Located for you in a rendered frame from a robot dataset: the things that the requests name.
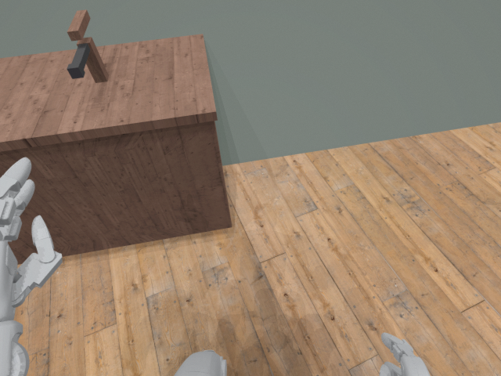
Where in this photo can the left robot hand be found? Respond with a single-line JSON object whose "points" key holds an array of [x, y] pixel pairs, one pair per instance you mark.
{"points": [[15, 194]]}

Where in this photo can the tap lever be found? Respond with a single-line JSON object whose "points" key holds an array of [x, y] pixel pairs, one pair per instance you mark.
{"points": [[76, 68]]}

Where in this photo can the robot left forearm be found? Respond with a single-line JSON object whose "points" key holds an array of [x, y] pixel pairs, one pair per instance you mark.
{"points": [[14, 359]]}

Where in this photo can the counter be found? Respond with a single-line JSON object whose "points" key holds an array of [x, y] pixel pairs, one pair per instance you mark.
{"points": [[126, 155]]}

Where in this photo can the right robot hand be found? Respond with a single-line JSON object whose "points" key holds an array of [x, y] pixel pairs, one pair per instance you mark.
{"points": [[403, 353]]}

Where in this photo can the left robot thigh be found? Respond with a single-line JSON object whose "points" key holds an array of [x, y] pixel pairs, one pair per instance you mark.
{"points": [[204, 363]]}

